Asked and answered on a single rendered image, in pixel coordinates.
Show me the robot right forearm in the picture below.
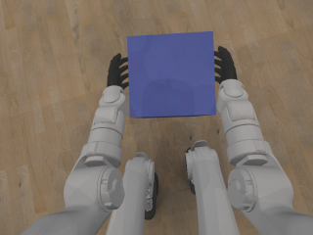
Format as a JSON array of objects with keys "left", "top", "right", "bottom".
[{"left": 216, "top": 78, "right": 293, "bottom": 199}]

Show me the carton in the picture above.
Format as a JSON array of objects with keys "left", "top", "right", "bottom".
[{"left": 127, "top": 31, "right": 216, "bottom": 118}]

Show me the right robot upper arm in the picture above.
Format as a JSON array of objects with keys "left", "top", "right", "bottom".
[{"left": 226, "top": 164, "right": 313, "bottom": 235}]

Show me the right robot thigh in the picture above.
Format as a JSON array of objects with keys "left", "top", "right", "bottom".
[{"left": 185, "top": 146, "right": 240, "bottom": 235}]

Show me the robot left forearm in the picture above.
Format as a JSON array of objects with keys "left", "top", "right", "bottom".
[{"left": 64, "top": 85, "right": 129, "bottom": 197}]

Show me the robot left shin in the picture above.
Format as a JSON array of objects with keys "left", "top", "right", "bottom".
[{"left": 125, "top": 152, "right": 154, "bottom": 211}]

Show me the right robot hand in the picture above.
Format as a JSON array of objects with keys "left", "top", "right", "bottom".
[{"left": 214, "top": 46, "right": 238, "bottom": 84}]

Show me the left robot hand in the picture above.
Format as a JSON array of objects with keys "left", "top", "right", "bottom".
[{"left": 107, "top": 53, "right": 129, "bottom": 90}]

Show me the left robot upper arm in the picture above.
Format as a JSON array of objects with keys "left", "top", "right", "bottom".
[{"left": 20, "top": 164, "right": 125, "bottom": 235}]

